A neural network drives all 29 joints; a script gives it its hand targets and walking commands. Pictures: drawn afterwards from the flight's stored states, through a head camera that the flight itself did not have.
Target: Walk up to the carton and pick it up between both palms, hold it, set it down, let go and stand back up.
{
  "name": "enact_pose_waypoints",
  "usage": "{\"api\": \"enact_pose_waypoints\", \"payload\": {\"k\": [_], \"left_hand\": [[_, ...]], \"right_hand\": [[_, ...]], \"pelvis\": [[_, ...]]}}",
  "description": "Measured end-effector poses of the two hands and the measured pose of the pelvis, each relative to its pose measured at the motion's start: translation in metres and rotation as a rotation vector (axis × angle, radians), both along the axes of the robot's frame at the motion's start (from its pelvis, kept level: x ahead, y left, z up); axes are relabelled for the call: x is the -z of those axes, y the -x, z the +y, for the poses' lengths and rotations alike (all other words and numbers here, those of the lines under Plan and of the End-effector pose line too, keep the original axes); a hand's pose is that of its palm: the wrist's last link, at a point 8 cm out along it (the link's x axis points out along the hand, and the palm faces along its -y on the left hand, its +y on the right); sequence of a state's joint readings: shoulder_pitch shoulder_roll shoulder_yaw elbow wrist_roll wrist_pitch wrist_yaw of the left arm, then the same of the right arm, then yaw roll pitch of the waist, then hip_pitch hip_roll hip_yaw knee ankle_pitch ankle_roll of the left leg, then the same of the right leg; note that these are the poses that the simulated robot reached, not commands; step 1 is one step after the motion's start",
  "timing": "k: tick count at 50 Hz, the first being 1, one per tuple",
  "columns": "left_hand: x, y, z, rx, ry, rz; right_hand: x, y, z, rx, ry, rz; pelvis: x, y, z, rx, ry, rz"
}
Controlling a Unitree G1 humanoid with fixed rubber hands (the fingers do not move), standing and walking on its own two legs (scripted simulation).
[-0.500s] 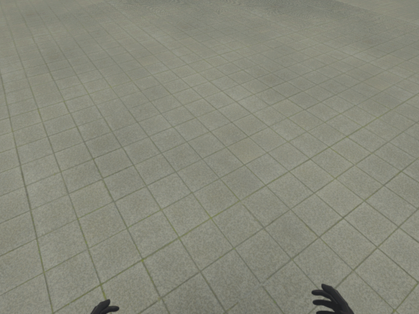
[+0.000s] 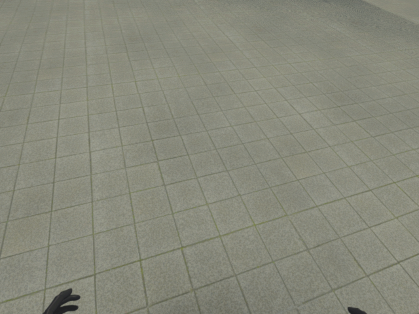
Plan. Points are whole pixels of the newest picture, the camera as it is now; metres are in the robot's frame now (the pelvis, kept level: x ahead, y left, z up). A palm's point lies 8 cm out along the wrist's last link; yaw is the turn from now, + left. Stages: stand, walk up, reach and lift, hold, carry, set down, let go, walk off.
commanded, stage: walk up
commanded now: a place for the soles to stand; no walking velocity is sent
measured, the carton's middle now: out of the picture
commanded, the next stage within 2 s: none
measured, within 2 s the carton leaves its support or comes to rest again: neither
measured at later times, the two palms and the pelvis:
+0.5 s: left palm out of the picture +0.04 +0.43 -0.10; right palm (279, 266) +0.24 -0.14 -0.08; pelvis +0.06 +0.11 +0.00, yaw +19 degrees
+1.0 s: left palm out of the picture +0.01 +0.54 -0.11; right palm (182, 202) +0.41 +0.07 -0.09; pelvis +0.16 +0.25 -0.01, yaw +38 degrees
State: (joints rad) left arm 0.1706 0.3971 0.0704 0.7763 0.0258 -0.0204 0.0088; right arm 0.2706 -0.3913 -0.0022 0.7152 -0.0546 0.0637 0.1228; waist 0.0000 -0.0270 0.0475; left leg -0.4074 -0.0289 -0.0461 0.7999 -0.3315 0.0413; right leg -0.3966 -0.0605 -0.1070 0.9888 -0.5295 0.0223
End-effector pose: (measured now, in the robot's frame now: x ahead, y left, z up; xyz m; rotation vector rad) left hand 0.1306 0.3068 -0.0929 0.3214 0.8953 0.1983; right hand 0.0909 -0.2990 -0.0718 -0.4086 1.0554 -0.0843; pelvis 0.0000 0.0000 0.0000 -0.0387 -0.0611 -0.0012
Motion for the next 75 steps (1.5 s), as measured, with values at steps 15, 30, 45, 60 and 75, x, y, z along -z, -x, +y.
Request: {"api": "enact_pose_waypoints", "payload": {"k": [15,30,45,60,75], "left_hand": [[-0.019,0.115,0.055,-0.256,-0.056,0.195],[0.002,0.057,0.153,-0.410,-0.012,-0.015],[-0.007,0.125,0.192,-0.633,-0.007,0.184],[-0.005,0.049,0.307,-0.790,-0.026,-0.044],[-0.018,0.109,0.298,-0.974,0.020,0.218]], "right_hand": [[0.001,-0.097,0.071,-0.215,-0.072,0.017],[0.003,-0.183,0.181,-0.415,-0.002,0.039],[0.006,-0.297,0.317,-0.600,-0.058,0.032],[0.005,-0.382,0.442,-0.771,0.001,0.012],[0.010,-0.457,0.580,-0.912,-0.061,0.033]], "pelvis": [[-0.017,-0.036,0.037,-0.204,0.003,0.014],[0.002,-0.077,0.122,-0.416,0.003,0.020],[-0.009,-0.147,0.206,-0.594,0.025,0.019],[0.001,-0.198,0.289,-0.811,-0.019,0.019],[-0.013,-0.260,0.379,-0.940,0.012,0.006]]}}
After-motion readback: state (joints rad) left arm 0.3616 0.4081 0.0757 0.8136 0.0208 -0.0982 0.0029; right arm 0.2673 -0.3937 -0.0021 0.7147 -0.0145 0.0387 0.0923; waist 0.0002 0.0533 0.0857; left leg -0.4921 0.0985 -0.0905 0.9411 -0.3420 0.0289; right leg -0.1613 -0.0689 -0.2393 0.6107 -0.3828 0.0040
